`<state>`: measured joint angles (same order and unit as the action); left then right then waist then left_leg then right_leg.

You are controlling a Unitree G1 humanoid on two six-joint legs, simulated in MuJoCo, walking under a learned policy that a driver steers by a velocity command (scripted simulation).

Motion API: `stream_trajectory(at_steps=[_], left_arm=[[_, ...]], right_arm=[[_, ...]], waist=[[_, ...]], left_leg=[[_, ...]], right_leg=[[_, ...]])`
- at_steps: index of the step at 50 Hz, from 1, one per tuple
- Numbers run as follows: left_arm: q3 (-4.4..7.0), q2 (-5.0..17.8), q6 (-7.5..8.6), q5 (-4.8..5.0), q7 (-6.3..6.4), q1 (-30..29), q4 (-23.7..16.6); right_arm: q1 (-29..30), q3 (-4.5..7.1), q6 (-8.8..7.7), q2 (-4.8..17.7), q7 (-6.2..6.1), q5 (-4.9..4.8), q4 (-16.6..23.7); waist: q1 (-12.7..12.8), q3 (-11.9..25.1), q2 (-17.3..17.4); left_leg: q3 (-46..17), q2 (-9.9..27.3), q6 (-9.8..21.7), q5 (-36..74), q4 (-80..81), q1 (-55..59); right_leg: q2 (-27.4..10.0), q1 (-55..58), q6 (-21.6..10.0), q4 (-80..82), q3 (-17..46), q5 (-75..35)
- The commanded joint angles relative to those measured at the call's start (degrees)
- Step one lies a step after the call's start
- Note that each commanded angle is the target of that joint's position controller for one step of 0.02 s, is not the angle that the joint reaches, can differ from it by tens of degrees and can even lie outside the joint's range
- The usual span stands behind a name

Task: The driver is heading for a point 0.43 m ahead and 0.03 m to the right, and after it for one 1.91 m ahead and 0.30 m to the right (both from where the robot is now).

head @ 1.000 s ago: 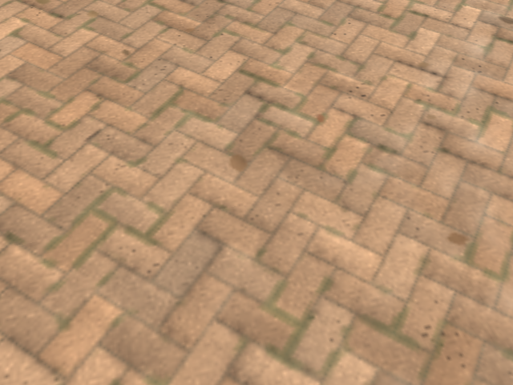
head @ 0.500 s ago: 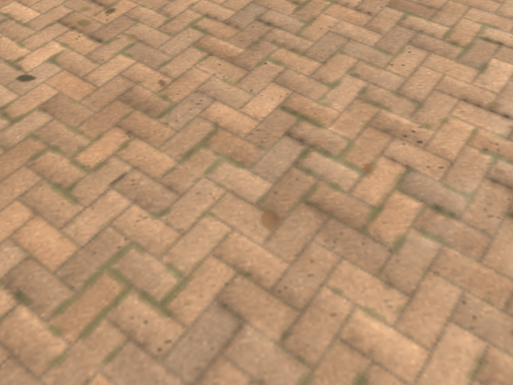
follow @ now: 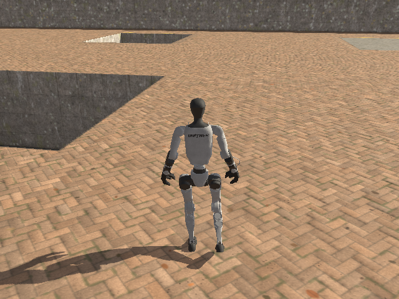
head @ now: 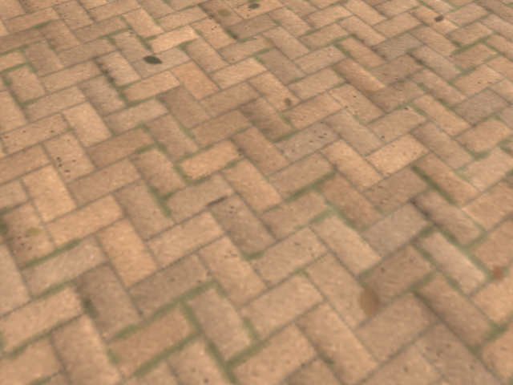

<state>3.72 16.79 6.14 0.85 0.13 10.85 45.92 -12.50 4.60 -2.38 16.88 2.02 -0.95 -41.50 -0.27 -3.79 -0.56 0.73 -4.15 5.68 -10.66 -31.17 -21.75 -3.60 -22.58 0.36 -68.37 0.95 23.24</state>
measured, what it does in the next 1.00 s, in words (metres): walks ahead: right foot, then left foot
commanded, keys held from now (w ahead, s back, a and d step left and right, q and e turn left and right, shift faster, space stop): w+q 0.10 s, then w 0.22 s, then e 0.68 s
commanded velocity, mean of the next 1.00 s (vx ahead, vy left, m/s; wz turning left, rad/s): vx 0.27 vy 0.00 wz -0.08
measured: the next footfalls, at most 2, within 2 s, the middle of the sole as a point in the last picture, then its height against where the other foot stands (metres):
right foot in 0.38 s outside the picture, level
left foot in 0.84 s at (217, 373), level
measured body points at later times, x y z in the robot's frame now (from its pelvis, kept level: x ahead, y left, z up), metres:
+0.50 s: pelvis +0.29 -0.04 +0.00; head +0.32 -0.04 +0.45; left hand +0.43 +0.24 -0.10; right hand +0.40 -0.31 -0.12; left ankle +0.14 +0.07 -0.63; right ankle +0.38 -0.12 -0.73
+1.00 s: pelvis +0.38 +0.00 +0.01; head +0.42 +0.02 +0.46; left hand +0.56 +0.27 -0.10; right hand +0.50 -0.30 -0.07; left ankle +0.43 +0.11 -0.73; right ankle +0.34 -0.13 -0.65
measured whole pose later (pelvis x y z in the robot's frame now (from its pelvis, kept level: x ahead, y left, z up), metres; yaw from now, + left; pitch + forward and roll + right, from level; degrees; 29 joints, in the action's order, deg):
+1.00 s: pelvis +0.38 +0.00 +0.01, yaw -10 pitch +2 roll -1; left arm 5.4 20.5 -2.9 1.3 1.5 10.4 41.6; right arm -8.2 3.2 -0.7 14.7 -1.7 1.2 -38.4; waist 0.4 -1.9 -2.6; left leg -0.6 0.6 0.4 -11.3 -26.1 -16.8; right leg 3.5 -29.5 4.6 -63.4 5.0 27.1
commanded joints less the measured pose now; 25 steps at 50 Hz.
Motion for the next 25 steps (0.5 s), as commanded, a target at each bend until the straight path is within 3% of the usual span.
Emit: stream_trajectory(at_steps=[1, 5, 9, 13, 16, 17, 18, 19, 20, 21, 22, 23, 24, 25], left_arm=[[1.94, 7.3, 0.93, -1.17, 0.16, -0.5, -4.7], [1.18, 4.5, -0.54, -1.78, 0.28, -5.1, -6.4], [0.00, 2.3, -0.02, -1.19, -0.91, -11.8, -7.6], [0.10, 3.8, 0.81, -0.59, -2.01, -16.4, -9.3], [0.50, 5.1, 1.36, -0.61, -2.52, -15.4, -9.5], [0.86, 5.8, 1.48, -0.88, -2.47, -12.6, -8.8], [1.60, 7.1, 1.70, -1.55, -2.29, -7.0, -7.0], [2.16, 9.2, 1.95, -2.46, -2.26, 0.2, -5.5], [2.77, 13.0, 1.89, -3.48, -2.31, 7.3, -4.6], [2.51, 11.4, 0.98, -1.82, -2.83, 9.6, -2.4], [1.56, 8.4, 0.25, 0.31, -2.93, 6.9, -3.5], [0.99, 6.8, -0.44, 0.32, -2.63, 2.4, -4.7], [0.46, 5.8, -0.90, -0.18, -2.51, -0.4, -5.1], [0.39, 5.7, -1.07, -0.37, -2.15, -1.2, -5.2]], right_arm=[[-0.3, 1.49, -1.26, 6.4, -0.81, 0.82, 4.8], [-3.4, 2.15, -1.52, 8.8, -2.30, 0.20, 3.9], [-6.4, 1.69, -1.25, 7.7, -2.91, 0.08, 2.3], [-10.4, 1.60, -1.12, 7.8, -2.81, -0.09, -0.1], [-11.2, 1.82, -0.39, 8.3, -3.15, 0.10, -1.1], [-9.8, 1.82, -0.10, 8.5, -3.26, 0.33, -1.0], [-8.2, 1.61, 0.13, 8.2, -3.39, 0.42, -0.5], [-7.4, 0.93, 0.13, 7.0, -3.53, 0.98, 0.5], [-11.6, -0.13, -0.36, 4.1, -3.68, 1.95, 1.5], [-18.3, -0.69, -0.85, 3.0, -3.23, 1.44, -0.2], [-15.0, 0.13, -1.05, 7.9, -2.86, 1.05, 0.0], [-8.1, 0.29, -0.97, 8.3, -2.74, 0.53, 1.7], [-3.8, 0.24, -0.87, 7.8, -2.89, 1.18, 2.8], [-2.1, 0.49, -0.56, 7.5, -3.29, 1.94, 3.7]], waist=[[0.8, 7.4, 3.3], [0.1, 4.8, 2.5], [-3.3, 3.5, 5.0], [-5.4, 1.5, 5.3], [-4.3, 1.2, 6.6], [-2.6, 2.0, 7.5], [0.4, 5.6, 7.3], [3.6, 12.9, 5.8], [3.6, 22.4, -4.9], [2.2, 28.3, -18.2], [3.1, 23.7, -9.9], [3.2, 16.2, -4.9], [2.4, 10.3, -0.1], [1.4, 9.0, 0.6]], left_leg=[[-23.2, 14.8, 11.2, 9.1, 17.5, 15.3], [-17.2, 12.2, 10.5, 16.2, 18.8, 10.5], [-12.7, 9.6, 6.9, 10.7, 18.8, 9.0], [-16.1, 13.1, 6.7, 9.2, 16.0, 15.7], [-18.7, 15.9, 5.8, 15.9, 12.4, 22.1], [-17.5, 15.2, 4.7, 25.2, 9.0, 23.6], [-14.8, 12.6, 3.0, 37.5, 2.2, 24.0], [-12.0, 9.6, 0.5, 37.9, -8.6, 19.7], [-9.1, 2.9, -3.5, 17.4, -28.0, 4.0], [-7.7, -3.2, -7.2, -24.3, -43.9, -9.2], [-10.6, 0.7, -7.4, -24.5, -47.6, -13.3], [-8.7, 3.1, -7.9, -21.0, -46.6, -15.4], [-6.9, 4.8, -8.2, -18.6, -42.6, -15.5], [-6.7, 6.2, -8.3, -16.3, -38.3, -13.7]], right_leg=[[-3.6, -13.5, -0.1, 4.1, 3.9, -5.9], [-1.8, -14.0, 3.1, 16.7, 2.2, -15.0], [0.7, -8.9, 3.2, 32.9, 0.9, -30.3], [1.3, -10.6, 1.1, 38.5, 1.4, -30.0], [1.9, -10.8, -1.5, 40.7, 1.0, -22.7], [2.9, -8.2, -2.7, 41.7, -0.3, -20.7], [4.9, -0.4, -4.4, 43.8, -2.6, -23.7], [0.9, 12.9, -7.3, 41.2, 0.8, -35.4], [-10.7, 33.7, -14.8, 37.5, 16.5, -52.6], [-19.6, 44.1, -23.2, 42.5, 35.0, -56.6], [-17.6, 39.8, -21.0, 44.4, 34.0, -47.8], [-14.8, 32.4, -18.4, 44.8, 26.3, -46.4], [-12.1, 24.1, -17.0, 46.2, 21.0, -50.5], [-10.6, 19.6, -16.2, 47.1, 19.0, -52.0]])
